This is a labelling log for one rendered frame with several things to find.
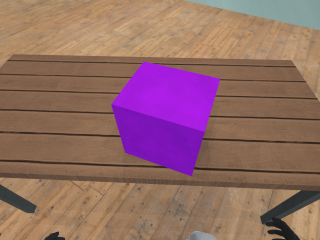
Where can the right robot hand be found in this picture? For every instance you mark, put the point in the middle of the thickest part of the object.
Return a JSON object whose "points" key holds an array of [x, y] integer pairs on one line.
{"points": [[285, 231]]}

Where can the table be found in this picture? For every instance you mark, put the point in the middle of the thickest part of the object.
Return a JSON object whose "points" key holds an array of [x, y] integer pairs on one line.
{"points": [[57, 123]]}

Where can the carton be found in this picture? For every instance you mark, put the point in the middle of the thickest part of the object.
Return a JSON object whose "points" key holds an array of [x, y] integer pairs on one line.
{"points": [[162, 114]]}

